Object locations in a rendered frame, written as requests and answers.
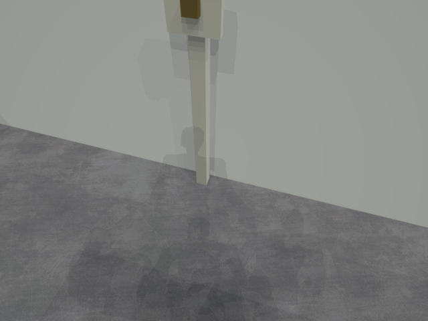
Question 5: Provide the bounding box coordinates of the button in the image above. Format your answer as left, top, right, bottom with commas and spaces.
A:
180, 0, 201, 19

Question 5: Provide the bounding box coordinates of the panel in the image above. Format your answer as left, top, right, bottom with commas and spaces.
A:
164, 0, 224, 185

